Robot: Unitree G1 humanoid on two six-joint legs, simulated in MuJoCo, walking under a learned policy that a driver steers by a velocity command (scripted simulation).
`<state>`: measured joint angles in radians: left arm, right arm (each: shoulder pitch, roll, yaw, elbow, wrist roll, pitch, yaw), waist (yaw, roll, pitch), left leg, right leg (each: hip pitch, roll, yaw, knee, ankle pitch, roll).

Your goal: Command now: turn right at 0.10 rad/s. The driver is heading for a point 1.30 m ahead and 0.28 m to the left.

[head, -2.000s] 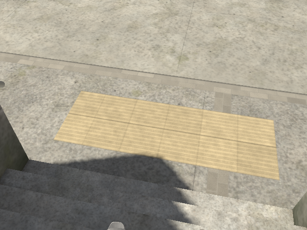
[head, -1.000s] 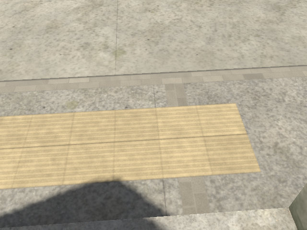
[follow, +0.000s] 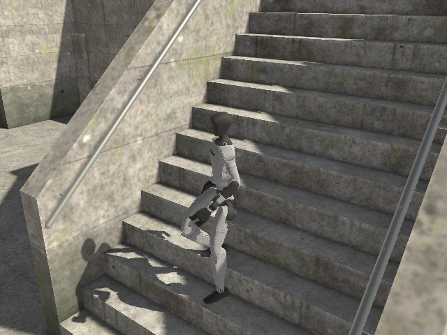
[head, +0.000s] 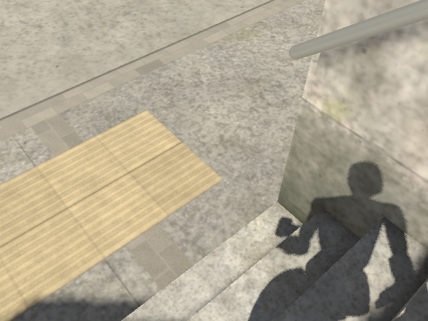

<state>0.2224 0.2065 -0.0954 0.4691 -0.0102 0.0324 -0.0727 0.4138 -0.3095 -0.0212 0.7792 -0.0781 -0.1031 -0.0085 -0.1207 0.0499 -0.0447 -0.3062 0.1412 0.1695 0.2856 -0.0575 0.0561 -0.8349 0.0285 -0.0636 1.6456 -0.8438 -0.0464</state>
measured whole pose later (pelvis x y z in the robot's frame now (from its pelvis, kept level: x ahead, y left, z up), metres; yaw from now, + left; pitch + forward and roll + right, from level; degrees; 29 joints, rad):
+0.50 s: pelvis +0.02 +0.01 +0.06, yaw +0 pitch -1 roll -3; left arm 0.33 0.18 -0.02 0.78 0.02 0.07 0.08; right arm 0.19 -0.22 -0.04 0.78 0.04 0.09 0.01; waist 0.07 0.08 -0.03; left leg -0.18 0.04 0.00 0.27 0.17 0.00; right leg -0.57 0.01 -0.03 1.38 -0.79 -0.02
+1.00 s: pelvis -0.01 +0.00 +0.03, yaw -1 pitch +0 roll -4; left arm 0.17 0.11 -0.11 0.81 0.03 0.03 0.06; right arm 0.39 -0.21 -0.05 0.95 0.01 0.09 0.03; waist 0.00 0.08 -0.05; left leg -0.19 0.09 -0.04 0.25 0.01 0.04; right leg -0.63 0.13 -0.16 1.49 -0.88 -0.15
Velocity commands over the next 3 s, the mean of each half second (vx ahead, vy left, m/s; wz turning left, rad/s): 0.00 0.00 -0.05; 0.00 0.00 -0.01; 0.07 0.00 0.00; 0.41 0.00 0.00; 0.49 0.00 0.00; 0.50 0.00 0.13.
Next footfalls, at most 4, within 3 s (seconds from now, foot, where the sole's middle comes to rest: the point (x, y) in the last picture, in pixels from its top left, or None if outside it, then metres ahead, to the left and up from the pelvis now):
0.52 left None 0.06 0.16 -0.79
0.80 right None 0.00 -0.05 -0.59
2.16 right None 0.29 -0.07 -0.79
2.58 left None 0.46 0.07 -1.00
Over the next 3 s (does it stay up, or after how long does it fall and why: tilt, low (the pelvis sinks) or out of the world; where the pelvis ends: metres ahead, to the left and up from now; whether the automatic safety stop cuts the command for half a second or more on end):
stays up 0.61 -0.03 -0.33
